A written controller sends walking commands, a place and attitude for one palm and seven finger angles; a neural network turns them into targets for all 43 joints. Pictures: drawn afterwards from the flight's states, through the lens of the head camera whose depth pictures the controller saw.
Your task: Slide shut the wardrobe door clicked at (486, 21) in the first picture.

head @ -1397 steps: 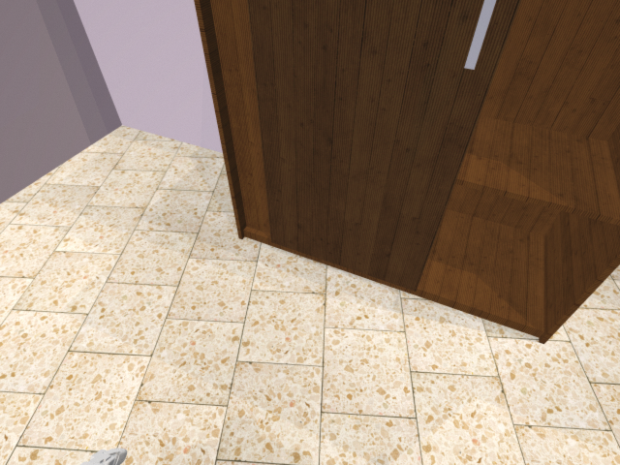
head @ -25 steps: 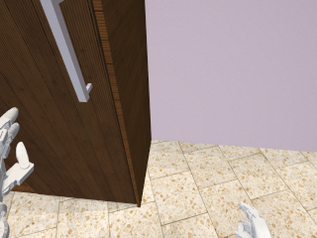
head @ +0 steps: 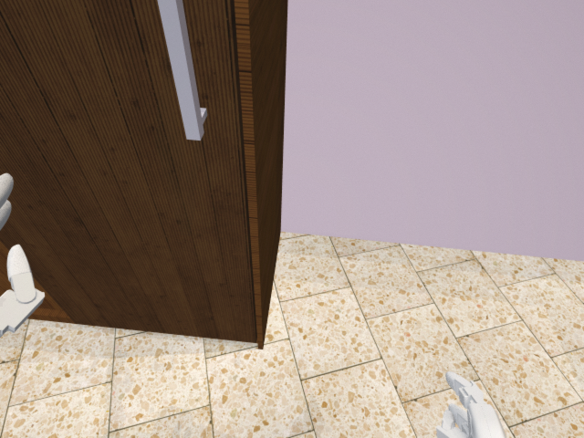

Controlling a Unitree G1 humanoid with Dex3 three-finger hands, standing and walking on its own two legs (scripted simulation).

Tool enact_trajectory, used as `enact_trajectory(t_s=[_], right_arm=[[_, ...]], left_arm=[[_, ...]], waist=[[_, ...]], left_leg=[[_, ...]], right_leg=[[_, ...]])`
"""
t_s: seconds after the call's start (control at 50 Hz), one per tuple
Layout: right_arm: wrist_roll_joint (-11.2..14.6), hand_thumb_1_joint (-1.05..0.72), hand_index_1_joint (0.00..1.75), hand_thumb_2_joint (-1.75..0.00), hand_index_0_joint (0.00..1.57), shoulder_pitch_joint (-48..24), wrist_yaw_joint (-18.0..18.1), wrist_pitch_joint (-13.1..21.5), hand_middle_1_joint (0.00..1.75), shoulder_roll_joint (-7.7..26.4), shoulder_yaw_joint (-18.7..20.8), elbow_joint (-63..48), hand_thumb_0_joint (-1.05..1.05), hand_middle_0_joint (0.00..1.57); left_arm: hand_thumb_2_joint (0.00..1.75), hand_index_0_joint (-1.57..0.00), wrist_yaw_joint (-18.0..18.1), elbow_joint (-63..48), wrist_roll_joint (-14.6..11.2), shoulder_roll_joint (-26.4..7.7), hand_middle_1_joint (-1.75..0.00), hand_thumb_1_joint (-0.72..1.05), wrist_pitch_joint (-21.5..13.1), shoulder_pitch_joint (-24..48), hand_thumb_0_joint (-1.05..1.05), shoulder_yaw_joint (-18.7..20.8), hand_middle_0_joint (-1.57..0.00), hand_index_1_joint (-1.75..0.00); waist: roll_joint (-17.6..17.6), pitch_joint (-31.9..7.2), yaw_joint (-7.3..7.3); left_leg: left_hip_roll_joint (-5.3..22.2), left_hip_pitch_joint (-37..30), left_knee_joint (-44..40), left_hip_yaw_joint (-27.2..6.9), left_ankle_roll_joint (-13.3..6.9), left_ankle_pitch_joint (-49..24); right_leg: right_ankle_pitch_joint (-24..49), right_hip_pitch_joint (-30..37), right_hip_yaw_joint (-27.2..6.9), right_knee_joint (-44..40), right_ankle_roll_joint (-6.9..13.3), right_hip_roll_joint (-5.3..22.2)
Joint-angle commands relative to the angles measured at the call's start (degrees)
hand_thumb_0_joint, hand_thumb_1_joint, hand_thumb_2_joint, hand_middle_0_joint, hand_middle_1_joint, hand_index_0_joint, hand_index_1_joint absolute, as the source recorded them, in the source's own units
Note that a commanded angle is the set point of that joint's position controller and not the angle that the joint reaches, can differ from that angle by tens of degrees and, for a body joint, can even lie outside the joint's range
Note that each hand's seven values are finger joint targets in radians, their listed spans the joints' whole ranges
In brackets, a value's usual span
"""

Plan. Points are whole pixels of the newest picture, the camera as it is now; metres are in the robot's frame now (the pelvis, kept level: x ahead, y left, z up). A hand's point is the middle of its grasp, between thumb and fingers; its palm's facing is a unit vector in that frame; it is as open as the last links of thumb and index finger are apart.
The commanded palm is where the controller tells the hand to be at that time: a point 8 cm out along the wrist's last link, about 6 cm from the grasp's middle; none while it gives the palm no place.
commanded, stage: step back with the hand held close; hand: left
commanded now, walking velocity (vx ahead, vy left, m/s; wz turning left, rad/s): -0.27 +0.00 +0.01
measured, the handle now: (185, 47) +0.51 +0.19 +0.28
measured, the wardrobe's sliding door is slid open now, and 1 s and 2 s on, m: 0.00 0.00 0.00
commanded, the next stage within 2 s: stop stepping back and stand still in 0.48 s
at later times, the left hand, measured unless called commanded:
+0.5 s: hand out of the picture +0.09 +0.32 +0.17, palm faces +0.49 -0.81 -0.32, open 7.4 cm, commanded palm +0.02 +0.35 +0.19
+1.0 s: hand out of the picture +0.00 +0.41 +0.19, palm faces +0.36 -0.90 -0.25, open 7.4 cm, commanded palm -0.10 +0.45 +0.19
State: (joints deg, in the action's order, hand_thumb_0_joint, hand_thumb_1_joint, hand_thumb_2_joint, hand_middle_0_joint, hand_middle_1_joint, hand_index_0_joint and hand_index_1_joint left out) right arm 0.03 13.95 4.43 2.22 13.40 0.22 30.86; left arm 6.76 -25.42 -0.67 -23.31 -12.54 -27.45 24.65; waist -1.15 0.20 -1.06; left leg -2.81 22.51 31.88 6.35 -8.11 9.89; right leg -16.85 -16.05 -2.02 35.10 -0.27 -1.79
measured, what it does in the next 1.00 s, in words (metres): walks backwards: right foot, then left foot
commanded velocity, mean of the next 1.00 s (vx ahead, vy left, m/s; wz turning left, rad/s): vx -0.13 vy -0.09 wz -0.02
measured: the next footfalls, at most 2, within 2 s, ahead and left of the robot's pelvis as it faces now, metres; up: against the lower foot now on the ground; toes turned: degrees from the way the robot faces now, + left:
right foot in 0.74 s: -0.24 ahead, -0.05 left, +0.00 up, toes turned -7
left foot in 0.82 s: -0.10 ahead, +0.24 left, +0.00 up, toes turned -6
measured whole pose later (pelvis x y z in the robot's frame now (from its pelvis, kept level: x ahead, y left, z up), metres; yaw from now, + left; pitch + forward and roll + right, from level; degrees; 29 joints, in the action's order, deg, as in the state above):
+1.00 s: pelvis -0.26 +0.16 +0.00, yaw -5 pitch -5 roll -5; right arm -2.0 14.1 -1.4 6.9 2.3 -3.3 37.1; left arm 6.8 -30.2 -3.6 -25.1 -8.6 -18.4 27.0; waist 4.9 4.1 2.8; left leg 2.9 21.9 36.8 -2.9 0.8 13.0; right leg -26.6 -25.8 0.5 64.0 -0.3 -5.3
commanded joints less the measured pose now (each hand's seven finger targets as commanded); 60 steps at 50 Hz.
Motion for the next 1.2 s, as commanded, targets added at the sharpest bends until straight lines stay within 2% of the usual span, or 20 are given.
enact_trajectory(t_s=[0.0,0.22,0.36,0.44,0.5,0.52,0.6,0.64,0.66,0.7,0.74,0.78,0.8,0.82,0.88,0.96,1.06,1.1,1.12,1.18], right_arm=[[0.1,-0.9,0.3,-0.9,0.2,-6.7,0.3,4.6,0.3,8.1,3.3,-8.6,0.0,0.2],[-0.2,-0.9,0.3,-0.9,0.2,-7.4,-0.4,5.8,0.3,6.7,3.6,-7.2,0.0,0.2],[-0.1,-0.9,0.3,-0.9,0.2,-4.0,-1.8,4.4,0.3,5.6,3.9,-4.2,0.0,0.2],[-1.5,-0.9,0.3,-0.9,0.2,-10.3,0.6,6.9,0.3,7.3,2.8,-4.7,0.0,0.2],[-0.7,-0.9,0.3,-0.9,0.2,-8.4,-1.2,8.1,0.3,8.4,5.3,-3.4,0.0,0.2],[-0.3,-0.9,0.3,-0.9,0.2,-8.8,-1.9,8.2,0.3,8.0,5.5,-4.1,0.0,0.2],[0.7,-0.9,0.3,-0.9,0.2,-7.7,-3.6,9.3,0.3,4.4,5.6,-4.7,0.0,0.2],[2.8,-0.9,0.3,-0.9,0.2,-3.2,-3.9,9.8,0.3,3.1,5.4,-3.2,0.0,0.2],[3.6,-0.9,0.3,-0.9,0.2,-3.0,-3.8,9.6,0.3,3.5,5.1,-1.2,0.0,0.2],[1.6,-0.9,0.3,-0.9,0.2,-4.9,-4.7,9.3,0.3,3.3,4.8,-0.3,0.0,0.2],[-1.9,-0.9,0.3,-0.9,0.2,-6.0,-4.2,8.3,0.3,1.2,-1.5,-0.5,0.0,0.2],[0.7,-0.9,0.3,-0.9,0.2,-4.7,-2.1,7.8,0.3,6.6,3.1,0.8,0.0,0.2],[0.5,-0.9,0.3,-0.9,0.2,-6.8,-1.7,7.8,0.3,9.9,4.2,-0.5,0.0,0.2],[-0.7,-0.9,0.3,-0.9,0.2,-7.2,-1.5,8.0,0.3,7.9,3.4,-1.7,0.0,0.2],[-1.5,-0.9,0.3,-0.9,0.2,-8.3,-3.1,8.7,0.3,5.4,2.7,-3.4,0.0,0.2],[-1.5,-0.9,0.3,-0.9,0.2,-10.5,-5.5,7.1,0.3,5.0,3.4,-5.5,0.0,0.2],[-2.1,-0.9,0.3,-0.9,0.2,-6.4,-3.1,3.6,0.3,2.0,2.5,-4.7,0.0,0.2],[-0.3,-0.9,0.3,-0.9,0.2,-4.7,-1.5,2.6,0.3,1.4,3.1,-2.0,0.0,0.2],[0.9,-0.9,0.3,-0.9,0.2,-5.6,-0.2,2.3,0.3,3.5,4.0,-2.2,0.0,0.2],[-0.1,-0.9,0.3,-0.9,0.2,-6.5,-0.9,4.7,0.3,3.4,1.6,-2.2,0.0,0.2]], left_arm=[[0.9,-0.2,1.1,-13.0,-0.5,-9.5,-0.3,0.9,-4.6,3.7,0.0,5.9,-0.2,-0.3],[0.9,-0.2,1.6,-14.4,-1.5,-11.3,-0.3,0.9,-5.7,1.8,0.0,7.4,-0.2,-0.3],[0.9,-0.2,2.4,-14.7,-0.6,-11.0,-0.3,0.9,-6.3,5.4,0.0,4.7,-0.2,-0.3],[0.9,-0.2,2.6,-17.3,0.8,-13.1,-0.3,0.9,-6.2,18.0,0.0,5.7,-0.2,-0.3],[0.9,-0.2,1.3,-14.6,-0.3,-13.3,-0.3,0.9,-7.0,10.7,0.0,7.4,-0.2,-0.3],[0.9,-0.2,0.9,-17.7,-1.0,-11.8,-0.3,0.9,-6.3,8.9,0.0,6.1,-0.2,-0.3],[0.9,-0.2,0.7,-25.2,-2.9,-11.0,-0.3,0.9,-5.3,2.7,0.0,4.7,-0.2,-0.3],[0.9,-0.2,1.3,-20.1,-2.8,-13.3,-0.3,0.9,-5.6,-5.4,0.0,7.6,-0.2,-0.3],[0.9,-0.2,1.3,-21.0,-2.5,-13.4,-0.3,0.9,-6.0,-5.1,0.0,6.6,-0.2,-0.3],[0.9,-0.2,-0.2,-27.7,-4.1,-17.9,-0.3,0.9,-3.5,8.2,0.0,11.9,-0.2,-0.3],[0.9,-0.2,0.0,-20.3,-4.2,-19.3,-0.3,0.9,-3.4,28.3,0.0,10.5,-0.2,-0.3],[0.9,-0.2,0.8,-4.2,-1.6,-8.0,-0.3,0.9,1.4,24.0,0.0,0.7,-0.2,-0.3],[0.9,-0.2,1.7,-7.1,-1.1,-10.2,-0.3,0.9,2.1,25.6,0.0,2.1,-0.2,-0.3],[0.9,-0.2,1.8,-13.8,-0.7,-12.6,-0.3,0.9,0.1,29.5,0.0,2.3,-0.2,-0.3],[0.9,-0.2,0.3,-19.5,-2.1,-13.8,-0.3,0.9,-2.5,20.3,0.0,5.6,-0.2,-0.3],[0.9,-0.2,0.0,-30.0,-2.9,-11.2,-0.3,0.9,-2.0,0.0,0.0,5.7,-0.2,-0.3],[0.9,-0.2,2.4,-24.6,-2.4,-14.2,-0.3,0.9,0.4,-11.8,0.0,8.9,-0.2,-0.3],[0.9,-0.2,2.0,-20.5,-2.0,-15.0,-0.3,0.9,3.3,-5.9,0.0,9.5,-0.2,-0.3],[0.9,-0.2,2.1,-19.7,-1.9,-15.2,-0.3,0.9,2.9,-0.7,0.0,9.9,-0.2,-0.3],[0.9,-0.2,4.5,-13.4,-3.1,-24.4,-0.3,0.9,-0.1,11.5,0.0,18.1,-0.2,-0.3]], waist=[[-2.4,-3.4,-0.1],[-3.7,-9.0,-0.61],[12.6,-3.2,2.71],[-23.6,0.8,1.63],[-10.4,-7.7,-1.76],[-9.7,-9.8,-2.23],[-21.6,-14.4,-3.79],[-2.4,-13.1,-5.32],[25.6,-7.7,-3.0],[16.6,-2.6,1.74],[5.3,0.7,5.14],[-11.3,-1.3,4.83],[-32.9,-0.6,3.2],[-33.7,0.1,1.93],[-13.9,4.2,2.14],[-18.5,-7.0,-0.7],[-13.7,-11.2,-0.81],[7.5,-11.0,-0.38],[14.9,-5.2,1.49],[11.0,2.5,3.7]], left_leg=[[14.0,10.2,-19.7,-17.5,3.7,28.5],[12.0,-0.9,-19.0,-14.5,9.0,21.4],[5.1,-20.7,18.4,-12.5,8.3,12.8],[25.5,17.7,-31.2,-37.4,1.5,36.3],[19.6,9.7,-27.7,-18.5,8.3,30.8],[16.9,5.0,-28.1,-16.0,16.9,28.0],[5.8,-7.0,-28.0,0.7,26.1,13.1],[-2.6,-14.7,9.8,7.1,25.6,9.2],[2.5,-15.7,47.6,-11.5,18.3,17.5],[5.7,10.6,70.6,-23.4,1.1,26.6],[13.3,0.5,26.8,-15.5,8.8,20.3],[3.9,-11.3,2.9,-6.7,10.3,0.6],[14.9,-12.6,-7.4,-23.7,6.4,-3.4],[21.8,-5.7,-16.0,-38.7,3.1,6.4],[20.7,7.2,-28.7,-47.8,6.3,37.9],[13.4,7.2,-28.1,-19.1,13.0,35.4],[13.1,8.4,-18.7,-10.4,10.0,24.8],[3.2,5.0,14.2,3.7,11.8,14.8],[3.4,11.8,33.6,-2.5,9.9,18.7],[10.1,21.9,50.8,-12.2,8.7,15.9]], right_leg=[[-1.1,8.9,-2.1,-0.9,2.0,0.2],[-4.7,3.6,-2.0,-5.8,3.6,-0.7],[-11.1,-31.4,-16.7,-21.8,8.7,17.8],[-14.2,-4.2,-3.1,34.6,-0.2,-4.4],[-12.4,-0.9,2.2,42.2,0.2,-8.0],[-12.7,-2.2,4.4,42.1,0.1,-8.6],[-19.4,6.8,16.5,16.6,2.1,-9.8],[-20.8,-1.8,11.1,-12.5,9.8,0.8],[-10.6,-20.0,-8.5,-16.5,15.5,18.3],[-0.8,-17.0,-12.1,-15.4,18.9,25.2],[-7.0,-15.7,-11.7,-7.5,-2.7,23.9],[-2.3,-12.3,3.1,10.0,3.9,5.7],[-12.7,-17.2,4.1,24.1,0.5,0.9],[-21.9,-16.2,0.1,31.6,0.3,-1.5],[-12.5,-13.6,-2.3,37.1,-0.3,-2.0],[-6.9,3.5,8.4,28.0,0.3,-5.7],[-17.9,21.8,12.5,-1.5,4.1,-6.7],[-8.5,15.3,4.4,-18.4,9.0,4.7],[-0.7,5.7,-5.6,-21.2,13.9,14.4],[-9.1,-3.1,-22.1,-26.7,14.9,26.6]])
